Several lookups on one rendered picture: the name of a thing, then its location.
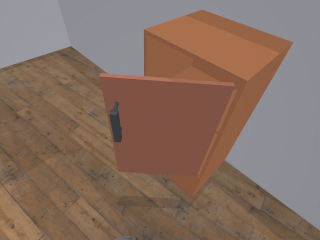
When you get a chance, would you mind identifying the cupboard door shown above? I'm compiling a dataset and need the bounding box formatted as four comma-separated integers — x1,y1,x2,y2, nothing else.
99,73,235,177

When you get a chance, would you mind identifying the handle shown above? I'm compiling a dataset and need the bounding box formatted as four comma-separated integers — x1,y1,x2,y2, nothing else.
109,102,122,143

